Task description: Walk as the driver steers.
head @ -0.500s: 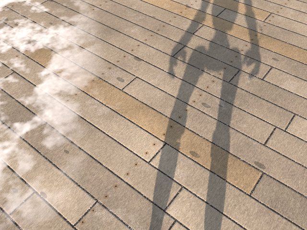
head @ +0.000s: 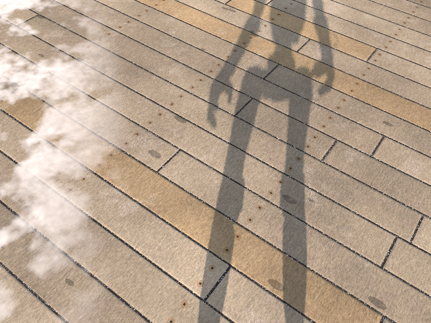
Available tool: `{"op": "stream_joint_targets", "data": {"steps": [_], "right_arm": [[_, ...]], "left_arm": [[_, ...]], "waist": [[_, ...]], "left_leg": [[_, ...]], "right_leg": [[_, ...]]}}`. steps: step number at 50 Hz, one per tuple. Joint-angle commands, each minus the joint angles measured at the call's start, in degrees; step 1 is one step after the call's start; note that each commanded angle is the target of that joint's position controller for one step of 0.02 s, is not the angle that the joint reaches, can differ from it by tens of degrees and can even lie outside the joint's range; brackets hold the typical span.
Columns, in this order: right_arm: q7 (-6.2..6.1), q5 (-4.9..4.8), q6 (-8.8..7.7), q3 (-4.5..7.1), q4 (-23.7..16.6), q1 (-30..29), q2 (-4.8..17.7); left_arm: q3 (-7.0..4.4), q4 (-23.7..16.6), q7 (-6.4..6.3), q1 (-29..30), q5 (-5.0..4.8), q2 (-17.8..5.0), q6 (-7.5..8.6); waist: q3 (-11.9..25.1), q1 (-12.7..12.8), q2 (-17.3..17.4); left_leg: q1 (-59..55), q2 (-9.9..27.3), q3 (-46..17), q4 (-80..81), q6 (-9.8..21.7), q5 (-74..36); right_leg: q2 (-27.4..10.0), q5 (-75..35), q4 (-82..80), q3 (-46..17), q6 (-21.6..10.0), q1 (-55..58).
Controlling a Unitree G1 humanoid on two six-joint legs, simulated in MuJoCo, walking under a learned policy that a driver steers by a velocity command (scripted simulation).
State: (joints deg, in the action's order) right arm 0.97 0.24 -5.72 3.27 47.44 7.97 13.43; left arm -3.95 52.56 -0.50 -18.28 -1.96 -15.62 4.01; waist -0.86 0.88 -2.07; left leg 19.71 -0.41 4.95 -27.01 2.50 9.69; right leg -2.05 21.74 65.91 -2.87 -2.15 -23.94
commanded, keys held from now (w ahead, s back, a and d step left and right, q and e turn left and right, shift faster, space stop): w+e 0.58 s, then e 0.14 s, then no key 0.28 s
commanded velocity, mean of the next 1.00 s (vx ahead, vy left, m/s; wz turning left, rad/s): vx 0.39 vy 0.00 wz -0.46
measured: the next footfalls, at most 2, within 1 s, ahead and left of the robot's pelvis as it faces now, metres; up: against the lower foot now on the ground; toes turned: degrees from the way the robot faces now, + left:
right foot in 0.42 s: +0.35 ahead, -0.17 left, +0.00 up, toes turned -17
left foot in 0.88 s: +0.65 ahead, -0.09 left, +0.00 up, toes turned -31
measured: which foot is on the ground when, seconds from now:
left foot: down 0.00-0.44, up 0.46-0.86, down 0.88-1.00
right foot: up 0.00-0.40, down 0.42-0.88, up 0.90-1.00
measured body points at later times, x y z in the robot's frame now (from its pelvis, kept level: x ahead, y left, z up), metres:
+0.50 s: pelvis +0.26 -0.07 -0.02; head +0.30 -0.09 +0.43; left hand +0.49 +0.14 -0.12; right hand +0.24 -0.36 -0.15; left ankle +0.12 +0.11 -0.64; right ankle +0.32 -0.16 -0.74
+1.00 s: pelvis +0.47 -0.11 -0.01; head +0.51 -0.12 +0.44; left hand +0.71 +0.08 -0.13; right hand +0.51 -0.41 -0.10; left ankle +0.61 -0.07 -0.74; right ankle +0.33 -0.18 -0.67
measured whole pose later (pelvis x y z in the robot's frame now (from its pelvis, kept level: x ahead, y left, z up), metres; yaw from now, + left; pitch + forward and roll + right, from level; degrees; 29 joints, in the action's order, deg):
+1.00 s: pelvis +0.47 -0.11 -0.01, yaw -30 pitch +2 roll +0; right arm 0.9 1.4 -3.8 2.1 43.4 4.0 13.1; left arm -3.9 42.5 -2.0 -12.9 -0.6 -16.4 -1.0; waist -2.2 0.9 -1.4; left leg 25.5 -1.9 0.4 -29.2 2.1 5.5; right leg 4.5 33.0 62.9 -7.9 2.4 -22.1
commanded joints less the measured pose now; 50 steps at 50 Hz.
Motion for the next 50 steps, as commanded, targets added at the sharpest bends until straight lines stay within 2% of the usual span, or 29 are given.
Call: {"op": "stream_joint_targets", "data": {"steps": [1,4,10,15,16,18,19,20,21,22,23,24,25,26,27,29,32,35,37,39,42,43,44,45,46,47,48,49,50], "right_arm": [[-0.15,0.68,-1.0,1.3,-0.82,2.63,4.62],[-0.73,0.85,-1.46,1.93,0.63,3.45,6.25],[-2.14,0.52,-0.71,2.43,2.27,5.65,8.36],[-2.45,-0.56,0.99,3.17,4.13,10.42,10.15],[-2.47,-0.82,1.42,3.34,4.2,10.41,10.59],[-2.73,-1.27,2.09,3.82,3.65,8.95,12.34],[-2.91,-1.46,2.5,4.07,3.39,8.21,13.28],[-3.02,-1.67,2.93,4.12,3.05,6.97,13.79],[-3.14,-1.51,2.84,3.79,2.47,6.63,13.25],[-2.51,1.03,1.77,1.63,-0.27,10.33,5.84],[-1.56,-0.27,-0.97,0.63,-2.07,9.38,5.22],[-0.86,-2.75,-2.6,1.69,-3.58,2.11,8.92],[-0.84,-2.92,-3.34,1.47,-4.16,0.25,8.64],[-1.35,-1.53,-3.32,1.71,-3.24,0.52,8.63],[-1.63,-0.55,-2.68,2.33,-2.93,1.3,9.49],[-1.58,-0.05,-1.1,2.54,-3.36,2.45,8.73],[-2.2,0.8,0.07,2.11,-5.16,-1.15,7.04],[-1.86,0.63,0.21,1.2,-6.89,-6.2,5.05],[-1.25,-0.05,0.4,1.14,-7.68,-8.25,5.54],[-0.66,-0.09,0.43,1.25,-8.17,-9.12,6.42],[-0.19,0.71,-0.49,2.03,-7.69,-5.89,8.72],[-0.26,1.31,-1.06,2.16,-6.99,-3.07,8.99],[-0.56,2.55,-1.51,2.45,-7.08,-0.28,11.39],[-0.77,3.84,-1.08,2.4,-7.31,1.96,13.05],[-0.49,2.06,-0.17,1.82,-5.95,4.17,9.75],[-0.2,0.54,0.47,1.03,-6.95,1.62,7.33],[-0.15,0.55,1.35,0.57,-7.23,-0.36,6.45],[-0.06,0.78,2.07,-0.11,-7.31,-2.8,5.42],[-0.08,1.02,2.64,-0.4,-7.3,-5.02,5.24]], "left_arm": [[-1.63,-3.95,-0.31,0.18,-0.16,-3.96,-0.33],[-1.69,-4.93,-0.33,1.87,0.08,-2.48,-1.65],[-0.99,-8.16,1.26,10.94,0.79,-1.1,-1.48],[-0.23,-12.68,3.06,19.28,0.74,-0.58,-1.64],[-0.32,-13.43,3.43,19.7,0.68,-0.89,-1.72],[-1.11,-14.16,3.86,17.72,0.67,-2.54,-1.95],[-1.88,-13.76,3.89,14.21,0.59,-3.93,-2.11],[-3.2,-12.1,3.74,6.95,0.39,-6.15,-2.16],[-5.27,-9.52,2.85,-2.7,0.44,-10.15,-2.34],[-6.68,-8.51,1.77,-5.95,0.24,-16.95,-2.41],[-5.72,-10.41,2.13,-6.48,0.81,-16.28,-1.48],[-4.46,-10.19,2.35,-5.63,1.42,-11.94,-0.87],[-3.83,-10.42,2.24,-2.3,1.11,-9.73,-0.36],[-3.21,-11.32,2.16,2.3,0.83,-7.77,-0.18],[-2.59,-12.24,1.97,5.24,1.11,-6.05,-0.11],[-2.43,-12.94,1.47,6.09,1.3,-6.09,0.08],[-3.17,-12.95,0.15,4.8,1.5,-9.17,-0.07],[-3.41,-12.72,-0.77,3.0,0.93,-9.36,-1.52],[-3.32,-12.48,-1.12,1.77,0.79,-9.05,-2.37],[-2.99,-12.1,-1.43,0.95,0.86,-8.0,-2.79],[-2.49,-12.36,-1.91,2.49,1.3,-6.73,-2.8],[-2.14,-12.75,-1.91,3.73,1.32,-5.85,-2.68],[-1.37,-13.8,-1.8,3.07,2.19,-3.64,-2.32],[-0.76,-12.95,-1.71,-6.01,2.25,-1.83,-2.01],[-0.72,-12.17,-1.26,-10.36,1.6,-4.45,-2.21],[-1.78,-11.26,-1.2,-7.6,1.04,-8.64,-3.24],[-2.04,-11.73,-1.56,-2.16,1.0,-9.08,-4.56],[-2.07,-11.94,-1.88,0.12,1.32,-8.46,-5.82],[-1.98,-12.02,-2.04,0.91,1.59,-7.49,-6.73]], "waist": [[3.1,-0.99,8.49],[0.84,-0.22,6.25],[-1.92,-2.47,4.87],[-4.77,-5.14,4.26],[-4.68,-4.73,4.68],[-2.1,-2.37,6.74],[0.34,-0.01,7.93],[4.05,4.29,7.6],[8.97,8.78,5.02],[13.24,5.0,-9.75],[22.63,4.35,-9.56],[17.21,6.62,-3.9],[11.07,4.82,-1.87],[7.15,1.95,1.76],[5.3,-0.14,1.36],[4.56,-2.05,0.53],[2.27,-2.13,0.18],[3.4,-0.11,-2.63],[4.76,1.18,-4.12],[5.08,1.83,-4.49],[5.6,-0.06,-5.12],[6.46,-1.92,-4.36],[11.21,-2.32,-0.03],[17.18,0.5,12.22],[22.77,1.11,18.27],[18.58,0.01,11.18],[13.93,-0.79,7.52],[9.92,-0.3,6.08],[7.24,0.75,7.08]], "left_leg": [[-12.95,15.67,-15.35,17.11,7.98,-3.43],[-11.44,15.49,-8.5,18.98,8.18,-11.28],[-14.03,14.04,1.63,20.05,6.37,-14.89],[-23.76,17.2,4.84,16.77,5.81,-19.38],[-25.23,17.69,5.53,15.05,5.37,-23.16],[-26.55,17.8,7.27,8.68,4.16,-40.66],[-26.54,17.57,7.9,2.77,3.54,-49.45],[-24.5,16.1,9.01,-7.17,2.39,-53.02],[-14.88,13.58,9.52,-21.56,0.03,-43.78],[9.97,5.3,8.15,-42.95,-3.51,2.98],[21.9,-2.4,-6.04,-53.97,-4.04,25.4],[28.02,0.96,-10.01,-54.96,-2.57,20.75],[28.2,3.55,-9.59,-50.69,-1.4,15.46],[24.34,5.92,-9.42,-45.7,-1.59,11.92],[19.77,7.35,-9.42,-41.75,-2.11,9.75],[15.5,7.72,-9.04,-37.29,-3.51,7.66],[14.57,5.26,-6.94,-27.92,-6.16,2.33],[9.6,1.34,-5.95,-14.33,-6.36,-8.25],[7.43,-0.37,-6.12,-8.71,-6.24,-13.37],[6.79,-0.45,-7.37,-5.47,-5.65,-14.08],[4.11,0.19,-8.37,-0.7,-2.74,-11.91],[-0.73,0.61,-7.49,3.7,-1.21,-17.78],[-10.92,7.03,-12.42,1.96,1.44,-36.73],[-26.45,19.9,-25.98,-1.51,11.76,-59.34],[-29.08,26.14,-38.31,1.07,17.95,-48.85],[-24.31,23.36,-36.78,2.98,16.46,-32.31],[-19.62,19.88,-31.94,4.42,13.48,-20.68],[-13.41,17.38,-28.39,6.68,11.64,-12.16],[-7.52,15.1,-25.36,9.02,9.99,-5.63]], "right_leg": [[-5.89,-6.23,1.22,-3.57,0.0,-12.55],[-6.01,-11.23,-1.86,-4.11,0.75,-15.39],[-5.0,-25.2,-19.15,-0.47,1.03,-16.09],[-3.97,-20.87,-27.04,3.77,-0.87,-18.93],[-3.32,-18.33,-27.87,4.84,-1.61,-18.17],[-0.08,-12.62,-28.46,8.25,-3.66,-11.7],[2.15,-9.73,-28.4,9.83,-4.91,-6.3],[4.7,-10.81,-31.4,10.85,-6.66,3.38],[4.89,-14.37,-34.95,7.03,-9.09,19.88],[-9.66,-14.69,-36.12,-18.94,-16.97,40.31],[-17.91,-6.65,-46.97,-45.21,-24.62,48.95],[-16.21,-8.8,-49.36,-38.46,-20.57,46.28],[-13.91,-12.85,-48.97,-29.94,-18.17,38.29],[-11.31,-17.88,-49.21,-23.41,-16.13,29.19],[-9.5,-22.61,-50.24,-19.25,-15.14,22.29],[-7.72,-26.13,-52.3,-16.73,-14.93,16.14],[-5.35,-43.41,-50.88,-10.64,-13.72,10.38],[-1.39,-44.45,-47.48,-6.99,-9.89,7.88],[-1.76,-39.59,-46.0,-8.49,-8.43,9.12],[-3.38,-35.47,-43.77,-11.29,-7.93,11.81],[-5.01,-34.75,-36.98,-15.48,-6.79,16.41],[-2.69,-34.82,-32.55,-14.66,-5.27,16.26],[1.37,-27.77,-23.78,-12.44,-2.89,12.92],[8.16,4.04,-8.09,-8.84,0.9,0.79],[7.85,19.78,0.13,-8.95,3.22,-4.36],[5.24,17.38,4.46,-9.89,4.75,-6.24],[3.97,14.31,5.77,-7.64,5.82,-7.88],[2.67,12.31,3.14,-6.51,6.29,-7.54],[1.0,10.12,-1.62,-5.66,6.42,-4.58]]}}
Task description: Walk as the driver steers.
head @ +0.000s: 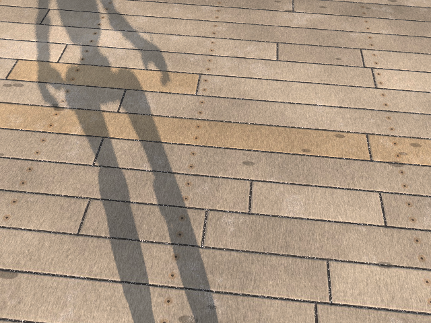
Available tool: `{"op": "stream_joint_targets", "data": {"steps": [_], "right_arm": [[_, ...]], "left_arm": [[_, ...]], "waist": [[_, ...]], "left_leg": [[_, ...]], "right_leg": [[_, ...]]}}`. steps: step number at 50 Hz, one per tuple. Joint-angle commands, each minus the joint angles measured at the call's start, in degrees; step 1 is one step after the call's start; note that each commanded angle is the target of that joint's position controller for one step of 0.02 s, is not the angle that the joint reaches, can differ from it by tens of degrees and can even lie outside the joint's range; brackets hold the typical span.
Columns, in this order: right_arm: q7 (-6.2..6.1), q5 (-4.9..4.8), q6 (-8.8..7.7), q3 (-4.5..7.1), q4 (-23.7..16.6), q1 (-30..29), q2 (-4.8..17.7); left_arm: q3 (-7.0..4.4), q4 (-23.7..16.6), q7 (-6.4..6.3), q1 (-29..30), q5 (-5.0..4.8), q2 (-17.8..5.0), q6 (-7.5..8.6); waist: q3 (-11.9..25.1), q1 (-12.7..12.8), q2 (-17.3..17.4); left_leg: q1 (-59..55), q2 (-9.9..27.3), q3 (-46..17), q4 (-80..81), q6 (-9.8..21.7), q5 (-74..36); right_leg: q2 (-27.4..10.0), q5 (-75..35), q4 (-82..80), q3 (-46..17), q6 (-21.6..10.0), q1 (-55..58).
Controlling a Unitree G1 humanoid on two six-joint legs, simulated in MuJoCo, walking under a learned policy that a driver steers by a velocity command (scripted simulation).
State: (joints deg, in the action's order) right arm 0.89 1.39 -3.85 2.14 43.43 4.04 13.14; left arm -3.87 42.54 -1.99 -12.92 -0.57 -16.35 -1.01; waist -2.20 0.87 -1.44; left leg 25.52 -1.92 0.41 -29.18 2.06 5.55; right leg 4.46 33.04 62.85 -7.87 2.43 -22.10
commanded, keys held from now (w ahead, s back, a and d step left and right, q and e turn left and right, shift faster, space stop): no key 1.00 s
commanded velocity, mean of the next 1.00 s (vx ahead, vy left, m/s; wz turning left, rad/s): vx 0.02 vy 0.00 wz -0.04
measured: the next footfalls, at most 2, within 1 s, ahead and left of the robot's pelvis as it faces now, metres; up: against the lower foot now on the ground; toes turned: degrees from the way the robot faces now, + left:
right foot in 0.18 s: +0.06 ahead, -0.15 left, +0.00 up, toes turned +2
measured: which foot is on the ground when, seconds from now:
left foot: down 0.00-1.00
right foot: up 0.00-0.16, down 0.18-1.00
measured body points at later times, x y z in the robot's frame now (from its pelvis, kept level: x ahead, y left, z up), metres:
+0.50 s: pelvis +0.06 -0.02 +0.00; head +0.07 -0.03 +0.45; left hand +0.14 +0.23 -0.13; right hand +0.17 -0.28 -0.12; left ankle +0.10 +0.10 -0.73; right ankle +0.02 -0.15 -0.73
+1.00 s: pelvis +0.07 -0.03 +0.01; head +0.08 -0.03 +0.46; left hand +0.10 +0.22 -0.14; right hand +0.15 -0.28 -0.14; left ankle +0.10 +0.10 -0.73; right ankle +0.02 -0.15 -0.73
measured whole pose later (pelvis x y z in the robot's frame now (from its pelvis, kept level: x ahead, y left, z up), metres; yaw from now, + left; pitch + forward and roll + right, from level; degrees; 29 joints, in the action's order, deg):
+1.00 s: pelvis +0.07 -0.03 +0.01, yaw +0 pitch -2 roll +0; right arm -2.0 -0.1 1.0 2.4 60.3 7.7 12.6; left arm -1.7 57.7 -2.1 -15.2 0.3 -11.4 0.8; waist -2.3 -0.4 0.4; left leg 16.1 0.4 -1.3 -30.4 -0.8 12.8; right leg 0.4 20.2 29.9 -1.7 0.2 -8.2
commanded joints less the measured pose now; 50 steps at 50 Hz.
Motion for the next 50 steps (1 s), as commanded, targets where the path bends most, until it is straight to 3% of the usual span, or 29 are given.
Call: {"op": "stream_joint_targets", "data": {"steps": [1,3,6,8,9,10,11,12,14,18,28,50], "right_arm": [[-0.05,0.16,1.36,1.02,-3.02,-2.46,6.47],[-0.43,0.24,1.9,1.37,-2.3,-2.12,7.09],[-1.01,-0.6,2.21,1.43,-1.16,-0.19,7.62],[-1.18,-1.17,2.52,0.96,-0.57,0.37,6.75],[-1.05,-0.98,2.35,0.55,0.04,1.53,5.75],[-0.8,-0.45,2.13,0.66,0.0,2.38,6.04],[-0.77,-0.25,2.06,0.8,-0.1,1.58,6.06],[-0.89,-0.15,2.01,0.7,0.01,0.77,5.82],[-1.25,-0.49,2.19,0.61,1.12,2.13,4.96],[-1.36,-0.64,2.28,0.75,2.84,3.35,5.0],[-1.98,-1.24,3.23,1.14,7.23,3.28,5.6],[-3.14,-1.43,4.44,1.21,15.3,3.35,5.29]], "left_arm": [[-1.5,-1.8,-0.54,-4.72,0.2,-4.84,-2.07],[-0.59,-0.84,-0.6,-4.87,0.52,-2.1,-1.57],[-0.56,0.62,-0.38,-4.83,0.57,-2.43,-0.88],[-0.55,1.51,-0.01,-4.91,1.16,-2.46,-0.83],[-0.57,0.75,0.02,-3.59,2.06,-3.62,-0.77],[-1.06,0.11,-0.14,-1.99,2.18,-6.42,-0.78],[-1.21,1.27,0.05,-2.2,1.76,-6.11,-0.51],[-0.59,1.24,0.2,-1.39,1.79,-3.82,0.11],[-0.19,1.6,0.28,-0.27,1.89,-2.84,1.33],[-0.13,2.88,0.21,-2.18,1.16,-3.05,2.53],[0.22,6.0,0.02,-3.64,0.84,-2.14,2.35],[1.26,14.31,-0.3,-4.99,0.88,-0.66,2.23]], "waist": [[6.65,1.56,8.51],[7.01,0.9,10.85],[9.63,0.54,10.06],[8.35,1.27,8.93],[7.25,0.85,6.99],[4.81,-1.16,2.73],[2.99,-1.52,-1.75],[1.96,-1.28,-2.52],[1.29,-2.11,-3.9],[2.27,-1.69,-1.47],[3.46,-1.1,1.38],[0.73,-1.27,1.2]], "left_leg": [[-8.52,13.42,-16.62,12.96,8.74,1.6],[-6.89,10.81,-12.18,13.31,8.42,0.31],[-9.3,11.99,-12.63,12.02,9.12,4.46],[-6.03,10.74,-11.82,12.04,6.42,14.13],[-3.37,9.7,-11.14,11.64,3.53,19.66],[-2.03,6.79,-8.1,10.07,1.07,22.16],[-5.75,3.97,-4.17,8.11,-0.68,19.22],[-9.03,3.54,-3.51,5.52,-1.21,15.37],[-11.64,3.57,-3.06,3.16,-0.41,10.1],[-12.46,3.64,-2.87,1.62,0.19,2.68],[-15.02,4.08,-3.1,0.07,-0.08,-5.57],[-16.03,3.66,-2.82,2.26,-0.72,-1.76]], "right_leg": [[-5.73,-2.88,-5.05,1.76,1.84,-2.35],[-5.2,-4.52,-14.58,4.85,1.73,3.28],[-5.3,-14.29,-26.41,5.61,0.43,8.9],[-4.74,-21.02,-34.84,6.67,-1.56,14.11],[-7.4,-23.1,-35.95,3.68,-3.01,15.78],[-10.1,-18.87,-36.36,0.74,-5.08,12.73],[-9.28,-9.16,-37.51,0.65,-6.28,5.7],[-8.89,-6.0,-39.44,0.62,-5.83,2.28],[-8.61,-8.82,-40.33,0.89,-4.13,0.45],[-8.05,-17.3,-37.95,1.57,-3.48,3.12],[-6.78,-25.62,-36.34,3.21,-3.48,6.2],[-5.61,-21.85,-39.76,5.15,-3.17,6.52]]}}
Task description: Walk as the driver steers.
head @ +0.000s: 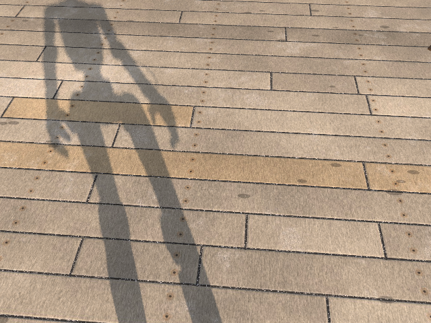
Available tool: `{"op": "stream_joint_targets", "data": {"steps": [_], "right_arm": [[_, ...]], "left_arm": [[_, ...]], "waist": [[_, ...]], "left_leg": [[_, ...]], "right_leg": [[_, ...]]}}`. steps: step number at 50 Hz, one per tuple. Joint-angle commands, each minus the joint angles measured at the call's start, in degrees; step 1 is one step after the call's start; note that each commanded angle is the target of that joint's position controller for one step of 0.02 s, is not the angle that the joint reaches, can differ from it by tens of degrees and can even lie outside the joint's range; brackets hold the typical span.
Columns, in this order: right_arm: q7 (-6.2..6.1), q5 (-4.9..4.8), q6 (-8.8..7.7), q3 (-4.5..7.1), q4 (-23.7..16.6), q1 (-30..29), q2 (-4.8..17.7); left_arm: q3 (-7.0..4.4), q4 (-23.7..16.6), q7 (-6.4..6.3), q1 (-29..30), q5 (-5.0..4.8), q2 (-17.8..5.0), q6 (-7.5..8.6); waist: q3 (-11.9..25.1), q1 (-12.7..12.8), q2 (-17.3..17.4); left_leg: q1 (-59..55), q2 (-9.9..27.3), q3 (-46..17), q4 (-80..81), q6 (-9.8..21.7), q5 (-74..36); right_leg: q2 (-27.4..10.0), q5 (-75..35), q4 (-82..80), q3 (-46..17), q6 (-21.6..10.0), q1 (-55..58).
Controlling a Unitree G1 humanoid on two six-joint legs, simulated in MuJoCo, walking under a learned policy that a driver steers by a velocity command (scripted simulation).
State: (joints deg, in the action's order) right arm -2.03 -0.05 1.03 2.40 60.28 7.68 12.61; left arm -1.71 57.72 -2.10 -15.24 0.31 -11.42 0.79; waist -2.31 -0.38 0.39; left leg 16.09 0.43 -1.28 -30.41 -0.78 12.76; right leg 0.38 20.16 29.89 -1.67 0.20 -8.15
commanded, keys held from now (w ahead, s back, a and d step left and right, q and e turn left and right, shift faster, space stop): no key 0.08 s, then w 0.64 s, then w+q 0.28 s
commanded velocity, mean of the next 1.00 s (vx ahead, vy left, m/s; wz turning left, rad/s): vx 0.34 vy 0.00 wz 0.07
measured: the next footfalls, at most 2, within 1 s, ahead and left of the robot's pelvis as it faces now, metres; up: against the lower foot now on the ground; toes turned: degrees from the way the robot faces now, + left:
right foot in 0.80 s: +0.44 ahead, -0.12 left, +0.00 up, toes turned -1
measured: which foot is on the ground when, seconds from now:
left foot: down 0.00-0.82, up 0.84-1.00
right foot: down 0.00-0.32, up 0.34-0.78, down 0.80-1.00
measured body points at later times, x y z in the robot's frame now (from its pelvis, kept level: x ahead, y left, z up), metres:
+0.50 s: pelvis +0.10 +0.03 +0.01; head +0.10 +0.05 +0.46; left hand +0.18 +0.30 -0.13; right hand +0.05 -0.21 -0.13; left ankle +0.04 +0.12 -0.73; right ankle +0.09 -0.11 -0.65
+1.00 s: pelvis +0.36 -0.04 +0.01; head +0.38 -0.04 +0.46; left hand +0.41 +0.23 -0.12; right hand +0.45 -0.30 -0.13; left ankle +0.35 +0.12 -0.64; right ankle +0.40 -0.12 -0.73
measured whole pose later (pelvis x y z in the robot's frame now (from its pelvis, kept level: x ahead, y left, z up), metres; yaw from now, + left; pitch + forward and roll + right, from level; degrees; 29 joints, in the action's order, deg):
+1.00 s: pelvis +0.36 -0.04 +0.01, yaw +6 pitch +0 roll -2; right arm -1.2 -2.2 -3.4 3.8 54.9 15.3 15.3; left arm -3.3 55.7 1.6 -12.2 0.6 -13.5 6.6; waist -1.9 0.8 2.6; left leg 32.2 5.7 -2.9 -67.4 3.4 15.6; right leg 1.6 9.0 20.7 8.3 -3.3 -11.9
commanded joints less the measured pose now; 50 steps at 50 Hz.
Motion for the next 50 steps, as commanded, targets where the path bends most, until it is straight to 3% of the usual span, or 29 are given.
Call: {"op": "stream_joint_targets", "data": {"steps": [1,4,5,7,8,10,12,13,15,16,17,18,19,20,21,23,26,29,35,37,38,39,40,41,42,43,45,47,50], "right_arm": [[-0.23,0.01,-0.42,0.93,-1.3,-0.16,5.78],[-0.29,0.01,-0.39,0.85,-0.63,0.24,5.62],[-0.3,0.0,-0.33,0.69,0.12,1.28,5.0],[-0.38,-0.53,-0.4,1.03,0.4,1.6,5.74],[-0.29,-0.55,-0.92,1.04,-0.18,0.52,5.8],[0.48,-1.01,-2.93,0.63,-1.73,-2.04,3.71],[1.5,-1.53,-4.73,0.51,-2.23,-1.57,3.12],[1.89,-1.83,-5.41,0.5,-1.89,0.14,2.95],[2.15,-1.85,-5.99,1.3,1.76,9.31,3.65],[2.12,-1.34,-6.14,2.35,3.62,16.1,6.52],[2.39,-1.45,-6.31,4.1,4.85,23.77,13.55],[2.98,-0.36,-7.05,3.02,4.98,25.16,12.1],[2.98,-0.24,-7.73,1.74,3.35,19.4,8.55],[3.13,-0.23,-8.02,1.05,1.69,15.62,6.53],[3.34,-0.28,-8.04,0.69,0.72,13.35,6.23],[3.2,-0.01,-7.41,-0.32,0.5,13.96,4.0],[2.03,0.2,-6.56,-0.38,0.92,17.86,5.74],[1.1,0.29,-6.04,-0.08,0.09,18.37,7.81],[0.87,-0.96,-5.66,0.75,0.76,21.31,8.59],[0.92,-0.89,-5.24,1.23,0.31,20.4,9.46],[0.98,-0.7,-4.92,1.46,-0.1,19.55,10.16],[1.08,-0.35,-4.5,1.23,-0.73,18.39,9.64],[1.27,0.33,-4.43,0.5,-2.46,17.37,8.32],[1.73,-0.12,-5.41,-1.69,-3.26,25.18,-0.55],[1.88,-1.79,-6.8,-0.76,-2.36,23.02,3.32],[1.81,-3.27,-7.44,0.6,-4.63,17.38,7.44],[0.84,-2.42,-7.18,1.25,-5.82,12.53,7.18],[0.79,-2.14,-5.21,1.67,-5.15,15.46,4.48],[0.62,-1.97,-3.2,2.14,-7.07,13.1,3.68]], "left_arm": [[-0.83,-0.56,-0.2,-2.83,0.01,-5.51,0.43],[-0.63,0.32,-0.23,-3.36,0.0,-5.25,0.45],[-0.56,1.17,-0.26,-4.71,-0.07,-4.9,0.36],[-1.3,0.96,-0.53,-4.81,-0.68,-7.3,0.12],[-1.55,0.56,-0.62,-5.34,-0.97,-8.14,0.3],[-2.55,0.89,-0.52,-7.93,-1.72,-11.05,1.44],[-2.81,0.34,-0.26,-5.83,-1.84,-11.05,2.51],[-2.59,-0.22,0.02,-4.08,-1.98,-10.09,2.83],[-2.3,-1.44,0.57,-0.63,-2.18,-9.19,2.86],[-1.9,-2.58,0.71,1.3,-1.92,-8.02,3.3],[-1.14,-4.68,0.6,1.31,-1.69,-4.4,4.16],[-1.39,-5.8,0.54,2.45,-2.6,-5.32,5.02],[-1.72,-5.9,1.0,2.64,-3.5,-6.59,5.52],[-1.61,-5.23,1.49,2.27,-3.42,-6.19,5.82],[-1.94,-5.01,1.57,2.46,-2.84,-6.44,6.04],[-2.84,-5.04,1.9,3.55,-1.95,-7.53,5.73],[-2.39,-6.57,2.34,7.78,-1.48,-5.08,4.88],[-1.31,-9.73,2.72,15.88,-1.53,-3.42,4.82],[-0.88,-13.05,4.4,23.33,-2.14,-5.46,5.11],[-1.64,-13.18,4.72,21.16,-1.99,-7.49,5.47],[-2.54,-12.36,4.57,16.83,-1.93,-9.24,5.59],[-3.99,-9.54,4.16,6.96,-2.14,-11.66,5.56],[-5.24,-7.06,3.42,-4.65,-1.65,-15.32,5.46],[-6.16,-5.43,3.41,-10.45,-0.38,-20.21,5.13],[-4.59,-5.59,3.51,-9.32,-0.5,-15.03,5.19],[-3.6,-6.18,3.4,-3.31,-0.86,-12.09,5.48],[-2.44,-7.11,3.7,5.12,-0.36,-8.03,6.26],[-1.99,-6.22,3.99,7.59,0.5,-5.75,6.73],[-2.5,-4.7,3.36,6.49,0.52,-7.43,7.15]], "waist": [[0.71,-0.02,-0.6],[0.37,-0.02,-0.54],[1.41,0.09,-0.93],[-1.69,0.47,-3.14],[-3.97,1.17,-4.09],[-7.04,2.47,-9.67],[-9.39,1.29,-10.89],[-9.42,-0.17,-10.13],[-6.5,-4.35,-7.3],[-3.64,-6.72,-1.03],[0.58,-7.98,15.28],[1.84,-7.42,15.61],[-2.15,-4.39,8.56],[-3.07,-2.96,5.32],[-3.78,-1.84,3.32],[-3.11,-1.33,3.94],[-2.99,-2.12,3.55],[-4.31,-3.47,3.59],[-6.5,-3.44,4.34],[-4.07,-1.0,4.93],[-0.74,1.78,6.11],[4.99,6.78,6.23],[13.31,11.31,3.64],[24.52,7.21,-12.27],[25.18,8.32,-12.62],[14.39,6.84,-10.64],[5.75,3.02,-3.94],[3.87,-0.44,-6.04],[0.53,-1.59,-4.84]], "left_leg": [[-6.56,1.28,-1.12,3.61,2.1,-8.71],[-6.43,1.19,-1.1,3.91,2.06,-7.97],[-6.69,0.3,-0.18,3.75,2.09,-1.36],[-1.88,-2.33,2.26,0.65,2.56,16.86],[2.01,-2.59,2.53,-1.2,2.86,20.85],[8.73,-2.92,5.08,-10.08,2.59,13.86],[10.88,0.51,2.77,-13.86,4.26,10.71],[8.67,0.82,3.11,-9.84,5.14,11.67],[-7.73,-1.61,4.8,1.17,5.35,7.18],[-16.12,2.54,-3.55,5.47,6.51,6.45],[-25.41,14.46,-26.3,15.69,13.5,13.48],[-25.59,22.11,-43.0,21.96,18.71,17.84],[-22.59,22.33,-38.85,20.99,17.73,18.24],[-20.42,19.34,-31.13,20.94,15.61,16.93],[-18.68,17.1,-25.04,21.6,13.73,12.4],[-16.59,13.15,-15.46,22.66,11.09,0.67],[-16.62,11.65,-9.29,23.55,11.62,-10.42],[-12.92,10.73,-5.61,25.02,11.42,-12.01],[-17.2,13.75,-3.02,24.14,10.6,-14.88],[-19.95,14.6,-2.75,19.04,9.51,-26.99],[-20.12,14.21,-2.51,13.41,8.87,-38.11],[-17.27,11.71,-1.08,2.53,7.52,-44.43],[-5.0,8.8,0.03,-13.9,5.64,-33.04],[16.09,-2.12,1.56,-36.91,1.78,4.22],[21.14,-2.17,-7.24,-46.17,2.59,18.34],[25.92,0.91,-6.46,-49.0,3.51,14.88],[21.44,6.18,-4.6,-44.01,4.18,5.54],[15.17,8.34,-5.16,-40.07,4.66,2.58],[18.19,8.9,-5.11,-36.94,4.3,-0.78]], "right_leg": [[-1.5,-8.67,-6.93,-0.98,-0.93,-7.49],[-1.4,-7.86,-7.26,-0.8,-0.91,-7.68],[-1.09,-1.53,-8.09,-0.55,-1.26,-7.32],[-1.97,16.28,-9.76,-2.99,-3.97,-9.51],[-4.09,23.13,-11.82,-6.19,-5.76,-10.25],[-12.65,29.23,-18.31,-18.08,-10.51,-7.83],[-17.65,24.43,-19.66,-23.57,-13.16,-8.17],[-16.62,20.39,-18.08,-21.09,-12.16,-8.31],[-10.28,11.37,-10.88,-12.04,-8.27,-14.1],[-5.81,-0.04,1.41,-5.96,-5.8,-18.65],[2.03,1.58,21.37,3.39,-1.62,-29.36],[2.52,11.74,35.18,-1.76,-1.73,-35.8],[-1.41,8.43,41.76,-4.52,-3.42,-39.78],[-3.88,2.72,42.58,-4.17,-4.76,-40.16],[-5.74,-2.34,39.73,-3.28,-5.3,-39.95],[-7.45,-7.87,33.7,-1.55,-4.56,-35.86],[-7.08,-12.0,25.9,1.27,-1.9,-36.31],[-5.6,-18.31,13.08,2.87,-0.43,-33.07],[-3.93,-21.4,2.02,2.92,-2.55,-28.63],[-2.31,-18.26,0.42,3.41,-4.23,-23.0],[-0.45,-16.45,0.65,4.44,-5.2,-16.15],[1.09,-15.89,0.34,5.2,-6.67,-3.68],[-6.78,-13.81,2.34,-3.29,-9.65,15.22],[-23.07,1.4,-4.74,-31.55,-18.08,34.99],[-24.43,6.8,-13.63,-42.39,-17.79,31.87],[-22.92,5.79,-14.66,-32.82,-14.39,22.97],[-18.97,-5.21,-17.87,-17.6,-11.18,5.35],[-15.59,-9.4,-20.91,-8.31,-9.63,-2.38],[-15.22,-13.61,-24.04,-1.59,-10.66,-5.54]]}}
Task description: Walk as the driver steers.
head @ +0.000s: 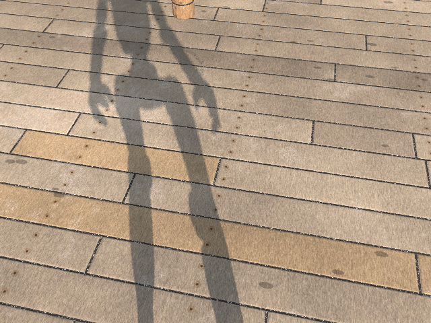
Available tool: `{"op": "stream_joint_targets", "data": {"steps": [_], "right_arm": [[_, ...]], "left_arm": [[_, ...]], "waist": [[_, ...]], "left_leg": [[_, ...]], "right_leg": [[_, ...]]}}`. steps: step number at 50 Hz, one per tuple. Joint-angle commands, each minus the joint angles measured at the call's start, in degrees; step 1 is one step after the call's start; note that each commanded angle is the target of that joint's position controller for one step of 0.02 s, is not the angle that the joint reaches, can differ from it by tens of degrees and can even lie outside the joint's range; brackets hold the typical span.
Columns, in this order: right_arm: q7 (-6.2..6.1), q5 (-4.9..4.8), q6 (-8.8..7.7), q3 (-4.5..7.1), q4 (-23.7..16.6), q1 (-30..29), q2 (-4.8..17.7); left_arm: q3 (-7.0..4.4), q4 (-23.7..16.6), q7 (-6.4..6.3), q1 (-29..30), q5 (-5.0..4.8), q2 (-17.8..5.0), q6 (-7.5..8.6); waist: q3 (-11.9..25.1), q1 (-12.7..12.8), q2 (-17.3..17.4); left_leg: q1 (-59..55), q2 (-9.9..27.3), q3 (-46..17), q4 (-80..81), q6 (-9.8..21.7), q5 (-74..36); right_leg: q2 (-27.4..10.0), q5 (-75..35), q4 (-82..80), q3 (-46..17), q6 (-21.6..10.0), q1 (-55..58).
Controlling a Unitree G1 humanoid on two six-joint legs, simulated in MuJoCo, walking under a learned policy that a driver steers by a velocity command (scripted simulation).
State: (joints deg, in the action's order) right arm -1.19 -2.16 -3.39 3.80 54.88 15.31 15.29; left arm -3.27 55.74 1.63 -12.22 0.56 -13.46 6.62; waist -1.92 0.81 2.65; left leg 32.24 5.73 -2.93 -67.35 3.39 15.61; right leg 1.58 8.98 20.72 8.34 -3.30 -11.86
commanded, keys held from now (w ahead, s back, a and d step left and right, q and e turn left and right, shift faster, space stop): w+q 0.74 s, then w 0.26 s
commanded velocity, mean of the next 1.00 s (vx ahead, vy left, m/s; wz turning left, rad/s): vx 0.50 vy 0.00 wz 0.49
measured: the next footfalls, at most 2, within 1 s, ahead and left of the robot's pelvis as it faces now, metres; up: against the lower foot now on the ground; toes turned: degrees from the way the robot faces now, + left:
left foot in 0.36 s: +0.35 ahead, +0.16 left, +0.00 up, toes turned +16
right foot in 0.84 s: +0.69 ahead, +0.07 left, +0.00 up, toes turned +30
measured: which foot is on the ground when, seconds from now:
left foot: up 0.00-0.34, down 0.36-0.86, up 0.88-1.00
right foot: down 0.00-0.34, up 0.36-0.82, down 0.84-1.00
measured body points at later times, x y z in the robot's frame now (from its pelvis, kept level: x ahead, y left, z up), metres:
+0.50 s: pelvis +0.28 +0.08 -0.01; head +0.32 +0.10 +0.44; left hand +0.32 +0.38 -0.13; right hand +0.46 -0.15 -0.12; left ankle +0.31 +0.15 -0.74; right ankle +0.24 -0.09 -0.64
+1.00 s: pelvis +0.58 +0.12 +0.00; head +0.60 +0.13 +0.45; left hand +0.54 +0.41 -0.11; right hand +0.80 -0.06 -0.12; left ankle +0.46 +0.21 -0.65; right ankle +0.66 +0.05 -0.74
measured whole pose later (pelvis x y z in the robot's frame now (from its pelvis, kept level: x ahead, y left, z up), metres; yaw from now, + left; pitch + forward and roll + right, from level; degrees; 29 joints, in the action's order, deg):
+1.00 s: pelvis +0.58 +0.12 +0.00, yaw +30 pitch +2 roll -1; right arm -0.6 -0.9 -3.1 3.6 43.1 16.8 16.0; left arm -3.4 47.2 1.6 -13.0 0.5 -14.8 6.3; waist -0.5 0.8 2.1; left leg 27.9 0.5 -3.9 -66.6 2.1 20.7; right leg 2.7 9.9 25.0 1.2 -2.4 -17.0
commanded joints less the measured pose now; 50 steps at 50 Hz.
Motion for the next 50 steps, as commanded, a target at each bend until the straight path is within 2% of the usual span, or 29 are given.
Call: {"op": "stream_joint_targets", "data": {"steps": [1,4,7,12,15,16,17,18,19,20,21,22,23,24,26,29,33,35,38,40,41,42,43,44,45,46,47,48,50], "right_arm": [[-0.23,0.37,1.44,0.98,-2.69,3.52,1.5],[0.64,0.8,0.92,1.26,-4.84,-1.29,1.84],[2.03,1.07,0.4,0.64,-7.15,-7.71,0.94],[4.1,0.95,0.3,-0.3,-12.45,-16.63,0.2],[4.95,0.73,0.57,0.74,-14.37,-14.52,2.7],[4.99,0.51,0.69,1.73,-13.84,-9.82,4.52],[4.66,0.28,0.67,3.38,-12.13,-1.54,7.43],[3.41,0.3,1.11,5.7,-9.75,8.12,12.33],[2.71,0.09,1.05,6.72,-9.44,8.14,18.81],[2.8,1.23,0.32,5.37,-11.21,10.7,15.32],[2.82,1.89,-0.34,4.33,-10.81,9.04,11.44],[2.75,1.44,-0.86,3.7,-11.51,4.96,9.12],[2.75,1.28,-0.98,3.01,-12.71,0.1,6.94],[2.56,1.79,-1.12,2.44,-13.83,-2.6,5.6],[2.1,1.62,-1.22,2.45,-14.4,-3.17,6.38],[0.86,1.27,-1.24,3.18,-14.11,-0.45,9.17],[0.3,0.94,-0.56,3.35,-13.67,2.93,9.48],[0.38,0.74,-0.37,3.34,-13.03,4.93,9.36],[-0.03,0.71,0.11,3.13,-12.82,5.9,8.53],[-0.28,1.13,0.48,2.99,-12.81,5.55,8.1],[-0.18,1.34,0.51,2.46,-13.07,5.31,6.8],[0.1,1.98,0.37,1.38,-14.08,4.78,4.47],[0.14,0.76,-0.28,0.41,-14.56,12.85,1.23],[0.14,-0.1,-0.77,0.35,-13.78,14.92,3.71],[0.26,-0.4,-0.79,1.34,-14.11,9.08,8.09],[0.22,0.35,-0.77,1.32,-15.33,3.54,8.52],[0.28,1.31,-0.97,1.29,-16.43,0.16,7.83],[0.43,1.75,-0.92,1.44,-16.64,-0.31,7.13],[0.75,1.45,-0.67,0.99,-16.34,1.44,4.88]], "left_arm": [[-1.12,-2.46,-0.8,2.92,0.41,-6.07,1.29],[-1.38,-1.96,-2.05,0.71,0.66,-7.37,0.86],[-1.56,-2.04,-2.89,-1.24,0.3,-8.76,0.36],[-2.24,-0.9,-3.1,-7.23,-0.81,-10.52,-1.7],[-2.96,-2.12,-3.31,-5.47,-1.38,-12.77,-2.93],[-3.17,-2.61,-3.49,-4.63,-1.46,-13.54,-3.42],[-3.14,-3.15,-3.58,-3.38,-1.7,-13.82,-3.82],[-2.73,-4.21,-3.65,-3.37,-1.18,-13.0,-3.5],[0.16,-7.25,-2.45,-8.82,0.86,-3.0,-1.74],[-0.05,-9.0,-1.56,-3.5,-1.71,-6.47,1.28],[-0.86,-10.9,-1.08,3.21,-3.83,-9.23,2.76],[-0.6,-11.1,-1.29,3.94,-3.34,-8.74,3.35],[-1.03,-10.22,-1.75,3.49,-1.82,-9.06,3.17],[-1.61,-9.99,-1.81,1.98,-1.2,-9.81,2.35],[-1.82,-10.54,-1.75,1.03,-0.44,-8.92,0.69],[-1.11,-12.94,-2.09,6.6,0.42,-6.73,-0.26],[-0.24,-15.5,-1.42,14.77,-0.26,-5.16,0.11],[-0.42,-16.83,-1.07,17.11,-0.9,-6.09,0.34],[-1.15,-17.42,-0.35,16.72,-1.07,-8.5,1.12],[-1.62,-16.38,-0.04,12.64,-0.85,-9.34,1.81],[-2.39,-14.92,-0.2,7.49,-0.32,-10.59,2.12],[-3.11,-13.9,-0.44,-0.55,0.62,-12.99,2.34],[-4.61,-11.85,-0.54,-8.95,1.42,-18.09,1.75],[-4.11,-10.35,0.15,-10.81,-0.51,-15.09,1.34],[-2.9,-11.22,0.06,-7.53,-1.41,-10.79,1.02],[-2.24,-12.03,-0.12,-4.05,-0.93,-9.15,0.46],[-1.75,-12.04,-0.14,-1.45,-0.38,-8.17,0.09],[-1.19,-12.05,-0.17,-0.14,0.09,-6.92,0.12],[-1.06,-11.3,-0.18,-0.44,-0.11,-6.8,0.35]], "waist": [[-0.69,-2.66,-6.35],[-1.64,-1.76,-5.04],[-2.83,0.31,-3.95],[-5.0,3.52,-3.29],[-1.2,0.38,-6.59],[1.9,-2.6,-7.85],[6.33,-7.39,-7.61],[11.61,-11.57,-3.64],[15.86,-4.46,12.18],[24.28,-7.45,6.96],[16.56,-8.77,3.83],[11.58,-6.15,-0.51],[8.11,-3.31,-3.32],[6.86,-1.07,-2.59],[5.27,0.66,-2.81],[2.62,-0.34,-2.17],[1.6,-3.95,1.36],[1.57,-4.94,2.42],[2.19,-4.18,3.65],[3.06,-2.07,5.31],[5.76,0.39,5.11],[12.81,4.14,2.2],[21.4,2.83,-13.41],[21.44,3.08,-19.63],[12.6,4.14,-12.39],[7.62,3.8,-7.24],[3.62,2.51,-5.44],[2.35,0.86,-6.02],[2.85,-0.59,-8.12]], "left_leg": [[4.58,3.64,-4.0,1.86,-0.27,-6.13],[8.95,2.85,-4.19,10.6,-1.19,-14.87],[8.14,2.1,0.28,20.31,-1.38,-20.42],[11.96,0.75,4.83,28.7,0.28,-15.33],[3.39,-3.97,9.69,29.99,3.02,-6.7],[-3.22,-6.51,11.16,29.91,4.4,-4.09],[-15.08,-9.12,11.5,33.55,6.43,-6.52],[-32.88,-6.21,3.44,36.22,9.31,-7.34],[-53.12,9.42,-28.33,39.67,19.75,-1.62],[-58.07,14.45,-46.3,50.02,23.33,4.33],[-54.38,12.7,-37.88,51.36,19.47,-0.19],[-45.77,10.25,-29.88,50.85,17.13,-5.36],[-36.49,7.84,-23.72,51.39,15.43,-11.23],[-30.25,6.28,-20.17,52.54,14.75,-15.76],[-24.18,4.85,-17.23,54.52,14.73,-19.76],[-19.12,2.42,-12.44,55.66,13.85,-22.68],[-16.44,-1.25,-9.62,54.08,9.7,-15.37],[-18.02,-0.13,-12.13,52.63,8.95,-12.49],[-24.4,2.52,-16.83,47.6,8.05,-10.71],[-26.76,3.31,-17.9,43.65,7.08,-15.27],[-26.47,0.81,-16.5,38.19,5.75,-21.42],[-21.17,-2.2,-13.36,25.18,3.75,-18.71],[-1.49,-10.33,-6.41,4.28,-1.09,-1.51],[9.24,-10.31,-7.75,-5.14,-1.82,17.73],[13.75,-7.45,-8.92,-9.22,-1.66,13.8],[13.15,-5.03,-6.45,-8.49,-1.43,9.23],[11.81,-3.28,-5.15,-4.71,-1.24,6.06],[9.16,-1.28,-4.63,-1.14,-1.02,3.82],[5.66,-0.03,-2.88,3.21,-1.33,2.48]], "right_leg": [[-16.58,-3.38,-15.36,-10.15,-7.42,-1.22],[-16.16,-6.78,-15.63,-5.69,-7.04,2.2],[-15.6,-9.06,-15.86,-0.95,-5.97,4.53],[-18.49,-16.14,-11.07,2.53,-5.4,16.34],[-19.02,-41.51,-1.51,5.1,-3.66,19.26],[-18.66,-50.53,5.95,5.78,-2.96,18.89],[-17.04,-52.0,17.22,6.85,-1.43,15.39],[-14.72,-38.17,33.74,6.83,1.37,2.68],[-2.99,18.57,55.1,2.94,5.06,-24.71],[0.49,25.04,62.77,-11.75,4.24,-32.32],[-2.77,19.7,61.86,-13.57,2.35,-37.88],[-5.57,14.46,56.75,-13.57,1.36,-36.37],[-7.51,11.83,51.52,-13.36,1.68,-31.8],[-8.83,10.11,48.33,-13.81,2.16,-27.06],[-9.08,8.77,43.06,-12.98,3.92,-23.77],[-7.59,0.76,31.39,-11.14,6.51,-24.06],[-3.26,-14.38,13.7,-9.81,6.59,-18.46],[-2.37,-15.61,10.55,-10.62,6.15,-17.08],[-2.4,-11.25,7.03,-12.25,4.5,-16.7],[-2.2,-7.68,5.66,-10.86,2.47,-12.3],[-1.9,-7.39,4.29,-9.91,0.72,-4.83],[-8.53,-7.25,6.56,-15.89,-2.82,8.53],[-20.76,1.87,3.94,-39.71,-12.45,29.95],[-25.05,14.94,-3.1,-55.46,-15.13,32.91],[-23.13,20.4,-4.15,-49.07,-12.47,26.39],[-20.66,16.71,-4.59,-40.62,-10.34,18.62],[-18.32,10.38,-6.09,-35.1,-9.8,11.2],[-16.2,5.11,-7.42,-30.91,-9.07,6.96],[-14.4,-1.17,-9.45,-26.44,-9.43,3.67]]}}
Over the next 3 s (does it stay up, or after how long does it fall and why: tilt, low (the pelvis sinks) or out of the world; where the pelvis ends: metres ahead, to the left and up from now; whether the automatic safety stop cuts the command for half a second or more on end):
stays up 1.30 0.29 0.00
